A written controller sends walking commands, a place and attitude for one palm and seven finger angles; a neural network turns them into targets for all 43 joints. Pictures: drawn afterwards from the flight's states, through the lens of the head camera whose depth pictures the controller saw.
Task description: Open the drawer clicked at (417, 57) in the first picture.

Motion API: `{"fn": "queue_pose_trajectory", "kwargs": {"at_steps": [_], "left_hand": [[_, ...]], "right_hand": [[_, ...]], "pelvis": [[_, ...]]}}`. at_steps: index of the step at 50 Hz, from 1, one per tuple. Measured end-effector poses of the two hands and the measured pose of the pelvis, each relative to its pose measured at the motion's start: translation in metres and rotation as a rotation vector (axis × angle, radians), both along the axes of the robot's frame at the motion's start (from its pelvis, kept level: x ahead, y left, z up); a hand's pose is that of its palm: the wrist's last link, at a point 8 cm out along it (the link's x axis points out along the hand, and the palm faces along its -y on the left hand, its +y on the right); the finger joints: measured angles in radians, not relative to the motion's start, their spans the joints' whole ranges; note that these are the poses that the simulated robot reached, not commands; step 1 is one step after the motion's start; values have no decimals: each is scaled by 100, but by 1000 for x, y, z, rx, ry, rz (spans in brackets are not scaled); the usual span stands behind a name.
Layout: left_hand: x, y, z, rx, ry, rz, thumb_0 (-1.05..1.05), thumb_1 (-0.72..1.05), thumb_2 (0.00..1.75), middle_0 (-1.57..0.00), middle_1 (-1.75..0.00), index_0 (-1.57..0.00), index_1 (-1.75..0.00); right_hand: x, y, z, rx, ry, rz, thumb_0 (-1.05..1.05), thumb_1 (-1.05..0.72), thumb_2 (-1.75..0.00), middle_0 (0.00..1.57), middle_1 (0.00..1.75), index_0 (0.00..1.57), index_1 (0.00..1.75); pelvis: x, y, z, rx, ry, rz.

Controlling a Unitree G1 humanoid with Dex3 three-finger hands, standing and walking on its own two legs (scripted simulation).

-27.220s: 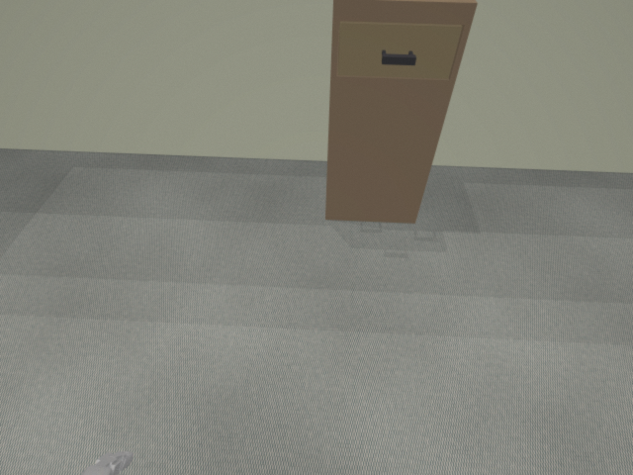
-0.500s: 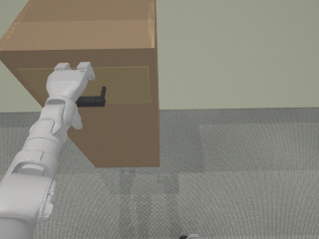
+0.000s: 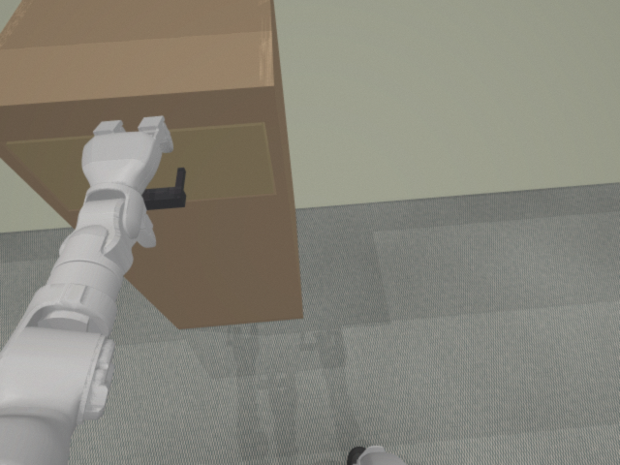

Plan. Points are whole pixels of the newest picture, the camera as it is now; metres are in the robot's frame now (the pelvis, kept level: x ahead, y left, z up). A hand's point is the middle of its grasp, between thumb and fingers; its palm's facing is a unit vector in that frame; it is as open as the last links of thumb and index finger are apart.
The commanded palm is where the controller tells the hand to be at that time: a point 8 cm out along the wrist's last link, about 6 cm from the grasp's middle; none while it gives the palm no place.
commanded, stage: re-aim the fingers above the handle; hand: left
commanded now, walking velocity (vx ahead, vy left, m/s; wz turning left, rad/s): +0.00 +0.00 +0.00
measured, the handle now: (152, 188) +0.52 +0.24 +0.01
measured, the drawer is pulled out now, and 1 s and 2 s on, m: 0.00 0.00 0.00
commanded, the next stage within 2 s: lower the fingers behind the handle in 1.32 s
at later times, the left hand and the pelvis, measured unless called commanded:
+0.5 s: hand (151, 182) +0.48 +0.21 +0.06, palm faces +0.06 +0.00 -1.00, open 13.6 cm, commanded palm +0.45 +0.25 +0.12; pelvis +0.00 +0.00 +0.00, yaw +1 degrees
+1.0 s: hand (161, 187) +0.48 +0.20 +0.05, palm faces +0.04 -0.05 -1.00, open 13.8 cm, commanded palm +0.46 +0.25 +0.12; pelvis +0.00 +0.00 -0.01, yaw +2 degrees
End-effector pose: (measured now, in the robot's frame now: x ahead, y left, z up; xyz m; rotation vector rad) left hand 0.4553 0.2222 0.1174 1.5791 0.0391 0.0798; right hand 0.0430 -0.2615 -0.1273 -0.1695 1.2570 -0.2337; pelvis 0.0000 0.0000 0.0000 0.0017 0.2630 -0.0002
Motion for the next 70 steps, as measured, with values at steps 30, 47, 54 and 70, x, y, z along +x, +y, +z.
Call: {"fn": "queue_pose_trajectory", "kwargs": {"at_steps": [30, 47, 54, 70], "left_hand": [[0, 9, 6, 5, 10, 63, 0, -48, 30, -36, -123, -37, -124], [3, -15, -10, -79, 49, -175, 0, -49, 30, -35, -121, -32, -120], [3, -16, -12, -9, -51, -114, 0, -48, 30, -43, -124, -35, -123], [-3, 32, 20, 36, 96, 121, 0, -49, 30, -34, -121, -36, -122]], "right_hand": [[4, 2, -4, 16, -10, 2, 1, -90, -90, 20, 30, 21, 30], [-9, -28, 12, -125, 34, 29, 0, -90, -90, 21, 30, 21, 30], [-11, -17, -3, -58, 44, 22, 1, -90, -90, 20, 30, 20, 30], [-8, -7, 1, -25, -31, -11, 0, -90, -90, 21, 30, 21, 30]], "pelvis": [[-4, -3, 0, 2, 3, 3], [-2, -4, -5, -10, 27, 43], [-6, -2, -8, -5, 39, 23], [-16, -10, 1, 10, -11, 5]]}}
